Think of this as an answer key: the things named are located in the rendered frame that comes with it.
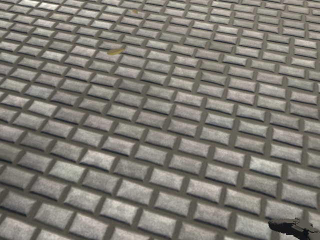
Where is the right robot hand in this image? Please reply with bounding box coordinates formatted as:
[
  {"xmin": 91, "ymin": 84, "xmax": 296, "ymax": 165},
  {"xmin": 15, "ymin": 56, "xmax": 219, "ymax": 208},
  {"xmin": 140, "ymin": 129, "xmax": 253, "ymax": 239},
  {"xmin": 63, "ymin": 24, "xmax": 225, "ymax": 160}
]
[{"xmin": 268, "ymin": 217, "xmax": 320, "ymax": 240}]

